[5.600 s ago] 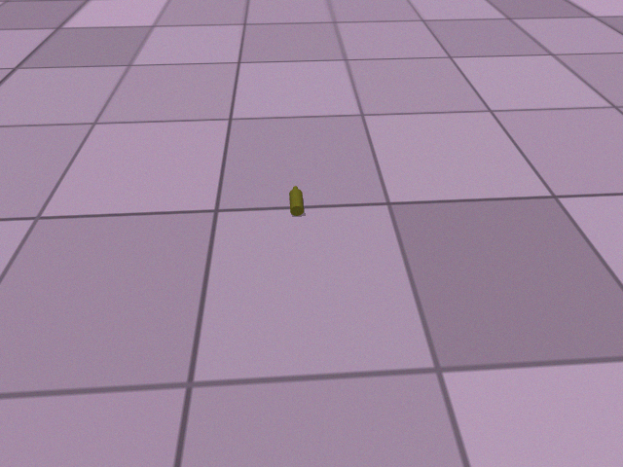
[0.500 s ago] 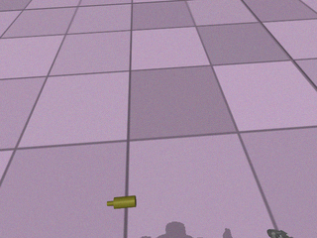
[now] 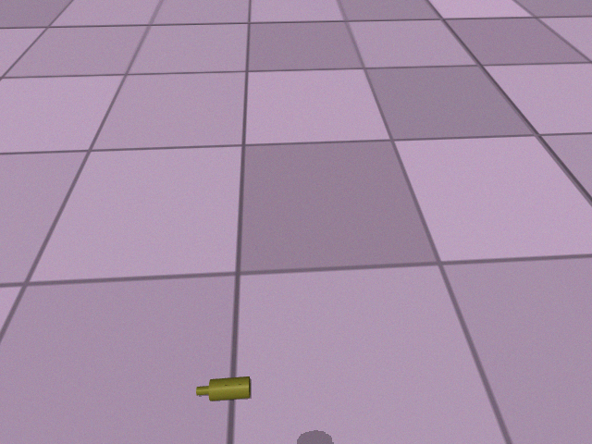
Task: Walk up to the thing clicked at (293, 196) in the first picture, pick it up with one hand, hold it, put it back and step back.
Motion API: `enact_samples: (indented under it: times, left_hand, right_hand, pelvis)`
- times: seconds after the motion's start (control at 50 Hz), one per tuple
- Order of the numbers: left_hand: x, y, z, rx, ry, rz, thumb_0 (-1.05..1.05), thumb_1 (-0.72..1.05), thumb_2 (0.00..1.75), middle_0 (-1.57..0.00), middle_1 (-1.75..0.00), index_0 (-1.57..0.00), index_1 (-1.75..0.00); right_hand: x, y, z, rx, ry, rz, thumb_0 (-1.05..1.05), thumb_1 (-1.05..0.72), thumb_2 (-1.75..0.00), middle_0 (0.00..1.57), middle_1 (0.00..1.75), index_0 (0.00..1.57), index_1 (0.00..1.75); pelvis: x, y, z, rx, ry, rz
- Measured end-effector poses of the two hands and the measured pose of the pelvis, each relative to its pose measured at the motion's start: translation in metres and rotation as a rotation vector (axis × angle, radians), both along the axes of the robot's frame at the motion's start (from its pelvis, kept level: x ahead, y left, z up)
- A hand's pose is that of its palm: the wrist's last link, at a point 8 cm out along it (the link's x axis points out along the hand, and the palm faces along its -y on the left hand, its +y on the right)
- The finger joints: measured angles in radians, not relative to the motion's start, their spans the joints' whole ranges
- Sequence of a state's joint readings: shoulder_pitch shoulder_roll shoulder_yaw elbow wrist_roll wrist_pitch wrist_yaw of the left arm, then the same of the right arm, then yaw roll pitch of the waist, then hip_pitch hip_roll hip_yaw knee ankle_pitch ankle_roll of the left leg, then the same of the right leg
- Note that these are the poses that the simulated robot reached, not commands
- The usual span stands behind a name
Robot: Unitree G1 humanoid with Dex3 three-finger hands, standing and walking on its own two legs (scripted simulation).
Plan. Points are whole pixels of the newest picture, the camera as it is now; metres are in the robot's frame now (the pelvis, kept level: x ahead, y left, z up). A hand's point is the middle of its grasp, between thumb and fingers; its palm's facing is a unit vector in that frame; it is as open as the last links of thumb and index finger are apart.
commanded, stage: walk up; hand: left
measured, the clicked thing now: (223, 389) +0.43 +0.23 -0.74
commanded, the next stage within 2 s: none
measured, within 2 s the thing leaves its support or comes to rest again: neither
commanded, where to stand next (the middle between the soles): +0.07 -0.02 m, yaw +1 degrees
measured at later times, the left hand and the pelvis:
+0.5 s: hand out of the picture +0.09 +0.26 -0.16, palm faces +0.05 -0.93 -0.37, open 7.4 cm; pelvis -0.02 -0.01 -0.01, yaw +2 degrees
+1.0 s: hand out of the picture -0.02 +0.27 -0.15, palm faces +0.10 -0.89 -0.45, open 7.4 cm; pelvis +0.02 -0.01 -0.01, yaw +6 degrees
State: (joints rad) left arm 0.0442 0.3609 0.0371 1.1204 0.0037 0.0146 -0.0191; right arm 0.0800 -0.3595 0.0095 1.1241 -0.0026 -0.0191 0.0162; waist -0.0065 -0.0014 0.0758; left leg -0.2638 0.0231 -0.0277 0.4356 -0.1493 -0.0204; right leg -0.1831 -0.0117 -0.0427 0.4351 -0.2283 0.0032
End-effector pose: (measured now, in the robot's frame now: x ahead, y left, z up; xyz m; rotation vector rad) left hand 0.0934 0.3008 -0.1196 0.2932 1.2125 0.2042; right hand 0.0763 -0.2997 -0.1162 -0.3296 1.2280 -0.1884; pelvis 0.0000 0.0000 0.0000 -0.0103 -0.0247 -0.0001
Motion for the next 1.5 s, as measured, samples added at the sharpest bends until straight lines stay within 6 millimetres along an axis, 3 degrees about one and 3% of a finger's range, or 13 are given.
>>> enact_samples:
  times: [0.34, 0.46, 0.54, 0.62, 0.74, 0.84, 0.92, 1.04, 1.14, 1.22, 1.3, 1.38, 1.5]
  left_hand:
    - [-0.006, 0.003, 0.000, -0.001, 0.014, 0.028, 0.01, 0.90, 0.90, -0.21, -0.30, -0.20, -0.30]
    - [-0.009, 0.007, -0.004, 0.022, 0.008, 0.048, 0.01, 0.90, 0.90, -0.21, -0.30, -0.21, -0.30]
    - [-0.025, 0.001, -0.003, 0.055, 0.011, 0.056, 0.01, 0.91, 0.90, -0.21, -0.30, -0.20, -0.30]
    - [-0.057, -0.018, -0.004, 0.081, 0.030, 0.043, 0.00, 0.91, 0.90, -0.20, -0.30, -0.20, -0.30]
    - [-0.099, -0.041, 0.013, 0.083, 0.087, 0.076, 0.01, 0.90, 0.90, -0.21, -0.30, -0.21, -0.30]
    - [-0.115, -0.030, 0.027, 0.114, 0.070, 0.128, 0.01, 0.90, 0.90, -0.21, -0.30, -0.21, -0.30]
    - [-0.123, -0.010, 0.030, 0.130, 0.086, 0.149, 0.01, 0.90, 0.90, -0.21, -0.30, -0.21, -0.30]
    - [-0.111, 0.018, 0.002, 0.113, 0.138, 0.179, 0.01, 0.90, 0.90, -0.21, -0.30, -0.21, -0.30]
    - [-0.074, 0.018, -0.009, 0.078, 0.099, 0.136, 0.01, 0.90, 0.90, -0.21, -0.30, -0.20, -0.30]
    - [-0.049, 0.012, -0.014, 0.066, 0.054, 0.086, 0.01, 0.90, 0.90, -0.21, -0.30, -0.20, -0.30]
    - [-0.037, 0.003, -0.017, 0.072, 0.030, 0.051, 0.01, 0.90, 0.90, -0.21, -0.30, -0.20, -0.30]
    - [-0.043, -0.010, -0.019, 0.098, 0.016, 0.020, 0.00, 0.90, 0.90, -0.21, -0.30, -0.21, -0.30]
    - [-0.063, -0.024, -0.004, 0.117, 0.032, -0.014, 0.01, 0.90, 0.90, -0.21, -0.30, -0.21, -0.30]
  right_hand:
    - [0.030, 0.007, 0.003, 0.005, -0.043, 0.026, 0.01, -0.90, -0.90, 0.20, 0.30, 0.20, 0.30]
    - [0.035, -0.006, 0.003, -0.033, -0.072, 0.045, 0.00, -0.90, -0.90, 0.20, 0.30, 0.21, 0.31]
    - [0.032, -0.028, 0.000, -0.064, -0.087, 0.068, 0.00, -0.90, -0.90, 0.20, 0.30, 0.21, 0.31]
    - [0.028, -0.050, -0.010, -0.049, -0.094, 0.064, 0.00, -0.90, -0.90, 0.20, 0.30, 0.20, 0.30]
    - [0.008, -0.052, -0.014, 0.022, -0.017, 0.054, 0.01, -0.90, -0.90, 0.20, 0.30, 0.20, 0.30]
    - [0.003, -0.046, -0.017, 0.054, 0.067, 0.085, 0.01, -0.90, -0.90, 0.20, 0.30, 0.20, 0.30]
    - [0.023, -0.033, -0.015, 0.059, 0.065, 0.112, 0.01, -0.90, -0.90, 0.20, 0.30, 0.20, 0.30]
    - [0.078, 0.001, -0.014, 0.014, -0.051, 0.143, 0.01, -0.90, -0.90, 0.20, 0.30, 0.20, 0.30]
    - [0.108, 0.025, -0.003, 0.026, -0.151, 0.151, 0.01, -0.90, -0.90, 0.20, 0.30, 0.20, 0.30]
    - [0.121, 0.025, 0.002, 0.018, -0.217, 0.157, 0.00, -0.90, -0.90, 0.20, 0.30, 0.21, 0.31]
    - [0.117, 0.006, -0.001, -0.003, -0.248, 0.149, 0.00, -0.90, -0.90, 0.20, 0.30, 0.21, 0.31]
    - [0.102, -0.025, -0.015, -0.017, -0.250, 0.116, 0.00, -0.90, -0.90, 0.20, 0.30, 0.21, 0.31]
    - [0.047, -0.049, -0.023, -0.022, -0.145, 0.032, 0.01, -0.90, -0.90, 0.20, 0.30, 0.20, 0.30]
  pelvis:
    - [0.007, 0.003, 0.001, -0.001, 0.000, 0.015]
    - [-0.009, -0.006, -0.006, 0.011, 0.012, 0.024]
    - [-0.022, -0.022, -0.012, 0.013, 0.022, 0.025]
    - [-0.026, -0.039, -0.019, 0.001, 0.005, 0.017]
    - [-0.016, -0.044, -0.004, 0.020, -0.004, 0.034]
    - [-0.003, -0.039, 0.000, 0.023, -0.010, 0.072]
    - [0.011, -0.030, -0.001, 0.018, -0.014, 0.094]
    - [0.023, -0.007, -0.017, 0.020, -0.024, 0.092]
    - [0.021, -0.002, -0.015, 0.012, -0.021, 0.071]
    - [0.015, -0.006, -0.018, 0.009, -0.014, 0.049]
    - [0.002, -0.017, -0.026, 0.010, -0.003, 0.026]
    - [-0.012, -0.031, -0.038, -0.005, -0.002, 0.004]
    - [-0.025, -0.037, -0.028, 0.036, 0.005, -0.007]
